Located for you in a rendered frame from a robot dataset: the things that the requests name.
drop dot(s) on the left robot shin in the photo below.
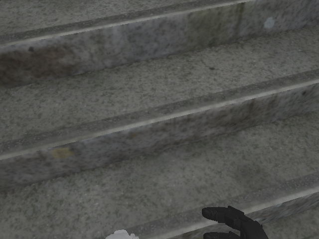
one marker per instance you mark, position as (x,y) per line
(121,231)

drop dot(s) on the right robot hand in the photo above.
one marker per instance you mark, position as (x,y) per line
(235,219)

